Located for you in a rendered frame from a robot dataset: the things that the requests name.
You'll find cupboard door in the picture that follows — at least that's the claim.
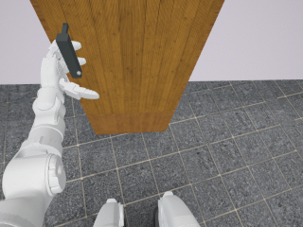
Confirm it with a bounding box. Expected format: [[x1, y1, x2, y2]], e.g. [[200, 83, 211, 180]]
[[36, 0, 221, 115]]

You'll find left robot forearm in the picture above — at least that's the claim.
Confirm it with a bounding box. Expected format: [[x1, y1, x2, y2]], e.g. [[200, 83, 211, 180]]
[[2, 87, 66, 197]]

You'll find robot right thigh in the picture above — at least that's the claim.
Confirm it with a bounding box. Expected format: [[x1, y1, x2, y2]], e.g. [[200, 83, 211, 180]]
[[158, 195, 201, 227]]

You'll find handle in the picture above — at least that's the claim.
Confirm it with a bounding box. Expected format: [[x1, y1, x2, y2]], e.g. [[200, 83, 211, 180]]
[[55, 23, 82, 79]]

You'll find left robot hand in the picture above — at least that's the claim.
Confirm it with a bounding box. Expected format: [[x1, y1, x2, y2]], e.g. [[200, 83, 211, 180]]
[[40, 40, 99, 100]]

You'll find robot left thigh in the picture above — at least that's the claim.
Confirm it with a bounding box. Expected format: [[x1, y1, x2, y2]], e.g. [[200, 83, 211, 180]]
[[93, 201, 124, 227]]

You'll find robot left upper arm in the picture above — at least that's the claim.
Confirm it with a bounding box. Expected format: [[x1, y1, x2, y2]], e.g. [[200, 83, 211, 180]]
[[0, 153, 66, 227]]

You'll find robot thigh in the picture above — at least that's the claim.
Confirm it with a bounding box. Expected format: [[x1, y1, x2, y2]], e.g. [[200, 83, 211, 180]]
[[93, 201, 124, 227], [158, 195, 201, 227]]

